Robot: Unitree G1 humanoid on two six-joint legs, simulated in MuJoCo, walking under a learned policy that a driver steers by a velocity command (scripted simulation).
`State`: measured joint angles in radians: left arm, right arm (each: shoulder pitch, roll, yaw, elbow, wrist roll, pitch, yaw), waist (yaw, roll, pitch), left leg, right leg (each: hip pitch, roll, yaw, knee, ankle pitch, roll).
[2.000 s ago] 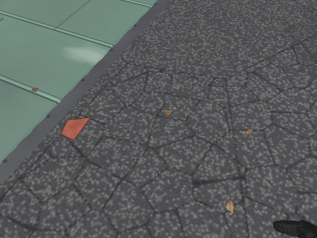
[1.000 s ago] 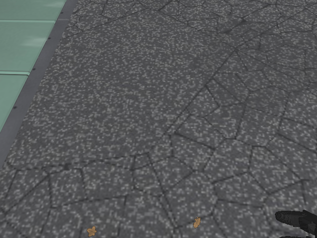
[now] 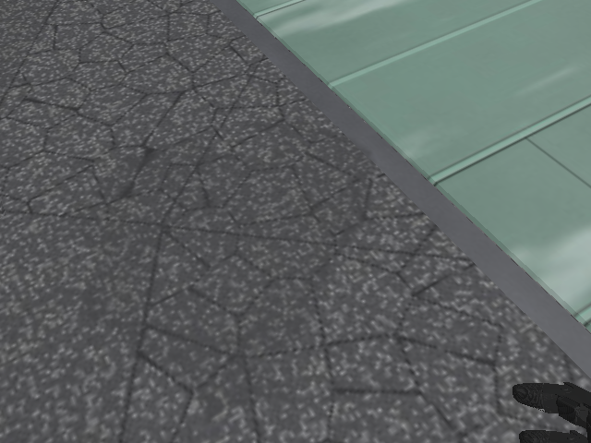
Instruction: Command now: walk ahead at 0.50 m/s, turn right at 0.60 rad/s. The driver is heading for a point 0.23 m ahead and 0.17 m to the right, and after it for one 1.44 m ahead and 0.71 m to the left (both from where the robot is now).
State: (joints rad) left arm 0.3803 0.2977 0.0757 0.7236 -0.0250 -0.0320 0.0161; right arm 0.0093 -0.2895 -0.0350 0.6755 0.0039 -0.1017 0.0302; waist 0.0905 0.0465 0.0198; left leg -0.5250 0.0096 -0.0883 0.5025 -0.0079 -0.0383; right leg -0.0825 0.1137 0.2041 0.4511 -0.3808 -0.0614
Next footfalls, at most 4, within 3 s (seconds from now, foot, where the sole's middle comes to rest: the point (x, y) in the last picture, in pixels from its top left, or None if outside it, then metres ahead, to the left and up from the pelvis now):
0.04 left None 0.19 0.13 -0.77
0.48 right None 0.39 -0.13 -0.77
0.96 left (265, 376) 0.62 0.19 -0.77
1.44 right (294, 258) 0.96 0.15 -0.77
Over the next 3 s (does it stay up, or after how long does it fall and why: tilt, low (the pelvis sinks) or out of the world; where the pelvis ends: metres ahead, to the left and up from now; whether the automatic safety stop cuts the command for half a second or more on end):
stays up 1.04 0.51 0.01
